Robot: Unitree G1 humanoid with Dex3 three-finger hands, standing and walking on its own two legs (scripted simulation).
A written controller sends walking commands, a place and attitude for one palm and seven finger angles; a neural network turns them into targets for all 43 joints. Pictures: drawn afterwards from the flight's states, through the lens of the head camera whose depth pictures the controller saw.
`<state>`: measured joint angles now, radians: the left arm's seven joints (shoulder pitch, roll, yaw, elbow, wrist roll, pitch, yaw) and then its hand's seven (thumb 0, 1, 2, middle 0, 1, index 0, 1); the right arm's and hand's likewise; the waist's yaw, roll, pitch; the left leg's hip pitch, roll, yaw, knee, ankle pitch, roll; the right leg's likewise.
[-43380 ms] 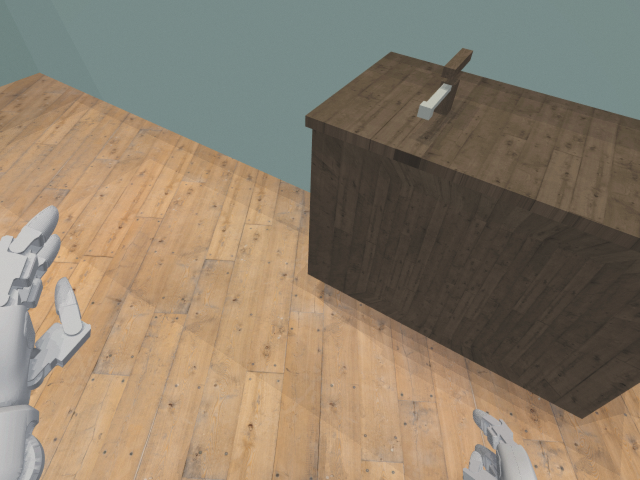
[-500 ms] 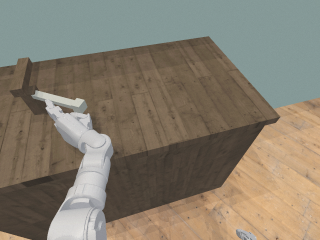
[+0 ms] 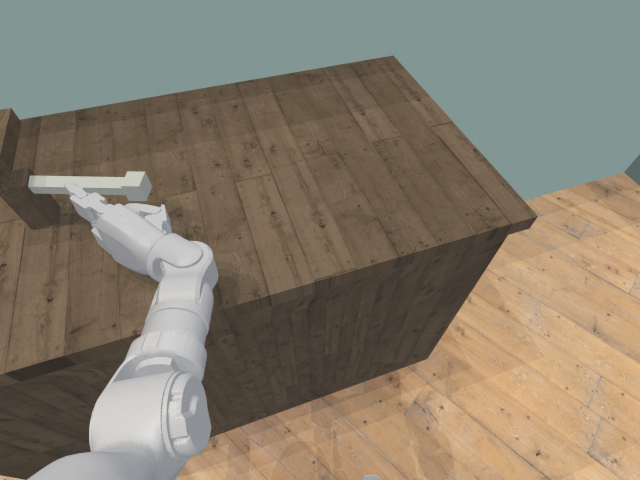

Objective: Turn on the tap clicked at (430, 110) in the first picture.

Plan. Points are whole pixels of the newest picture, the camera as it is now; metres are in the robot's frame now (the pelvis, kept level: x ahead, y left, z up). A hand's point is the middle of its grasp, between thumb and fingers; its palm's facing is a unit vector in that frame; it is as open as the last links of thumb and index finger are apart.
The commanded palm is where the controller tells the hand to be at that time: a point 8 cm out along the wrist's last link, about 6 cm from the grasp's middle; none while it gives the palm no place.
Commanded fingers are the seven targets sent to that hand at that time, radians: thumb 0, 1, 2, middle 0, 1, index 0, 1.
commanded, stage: push the lever round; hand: left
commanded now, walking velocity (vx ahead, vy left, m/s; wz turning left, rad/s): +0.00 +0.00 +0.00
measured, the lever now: (136, 186) +0.48 +0.23 +0.09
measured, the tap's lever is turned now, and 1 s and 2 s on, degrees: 70 79 79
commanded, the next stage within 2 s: lift the hand up off the lever in 0.04 s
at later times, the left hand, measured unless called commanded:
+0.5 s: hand (154, 196) +0.46 +0.21 +0.09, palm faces +0.82 -0.56 -0.11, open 7.8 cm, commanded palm +0.40 +0.22 +0.10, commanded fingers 0.00 0.90 0.90 -0.15 -0.15 -0.15 -0.15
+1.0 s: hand (144, 195) +0.45 +0.21 +0.11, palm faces +0.81 -0.58 -0.10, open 7.8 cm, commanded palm +0.39 +0.22 +0.12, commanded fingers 0.00 0.90 0.90 -0.15 -0.15 -0.15 -0.15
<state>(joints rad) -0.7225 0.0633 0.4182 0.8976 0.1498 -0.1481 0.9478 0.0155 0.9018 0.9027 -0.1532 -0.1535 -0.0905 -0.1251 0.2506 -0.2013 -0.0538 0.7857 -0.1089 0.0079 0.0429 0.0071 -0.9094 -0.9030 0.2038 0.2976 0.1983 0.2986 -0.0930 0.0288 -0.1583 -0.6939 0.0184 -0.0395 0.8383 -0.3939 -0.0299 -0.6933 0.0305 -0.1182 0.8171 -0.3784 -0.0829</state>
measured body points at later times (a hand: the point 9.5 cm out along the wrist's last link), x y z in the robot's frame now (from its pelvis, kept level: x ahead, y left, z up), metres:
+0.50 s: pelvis +0.01 +0.00 +0.01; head +0.06 +0.00 +0.46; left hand +0.42 +0.23 +0.10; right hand +0.05 -0.25 -0.13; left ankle +0.00 +0.14 -0.70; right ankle +0.01 -0.07 -0.70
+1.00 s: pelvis +0.02 +0.01 +0.02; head +0.04 +0.01 +0.47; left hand +0.40 +0.24 +0.12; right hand +0.11 -0.23 -0.11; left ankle +0.00 +0.14 -0.70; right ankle +0.01 -0.07 -0.70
